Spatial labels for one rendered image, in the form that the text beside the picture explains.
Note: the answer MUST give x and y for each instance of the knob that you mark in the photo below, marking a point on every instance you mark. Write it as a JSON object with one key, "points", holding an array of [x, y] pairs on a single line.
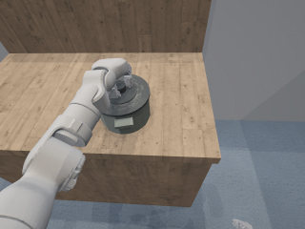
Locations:
{"points": [[121, 86]]}

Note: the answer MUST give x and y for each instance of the robot left forearm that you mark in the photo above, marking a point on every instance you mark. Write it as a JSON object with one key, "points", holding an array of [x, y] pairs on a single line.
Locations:
{"points": [[75, 125]]}

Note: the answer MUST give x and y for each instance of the pot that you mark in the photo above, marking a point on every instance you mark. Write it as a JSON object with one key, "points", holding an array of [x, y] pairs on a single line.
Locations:
{"points": [[128, 124]]}

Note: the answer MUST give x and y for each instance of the left robot upper arm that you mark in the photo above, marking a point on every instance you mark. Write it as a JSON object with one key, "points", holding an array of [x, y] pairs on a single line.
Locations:
{"points": [[28, 202]]}

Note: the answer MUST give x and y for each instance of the lid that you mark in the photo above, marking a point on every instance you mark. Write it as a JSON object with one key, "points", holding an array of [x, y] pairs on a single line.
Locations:
{"points": [[132, 100]]}

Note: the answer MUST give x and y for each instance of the table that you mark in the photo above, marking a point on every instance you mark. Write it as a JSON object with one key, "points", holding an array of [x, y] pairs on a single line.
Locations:
{"points": [[52, 43]]}

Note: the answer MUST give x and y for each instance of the left robot hand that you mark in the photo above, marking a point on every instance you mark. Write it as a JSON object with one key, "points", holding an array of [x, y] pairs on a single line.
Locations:
{"points": [[120, 68]]}

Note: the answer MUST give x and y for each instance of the right robot hand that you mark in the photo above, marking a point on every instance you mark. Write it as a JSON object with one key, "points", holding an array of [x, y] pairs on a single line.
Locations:
{"points": [[239, 224]]}

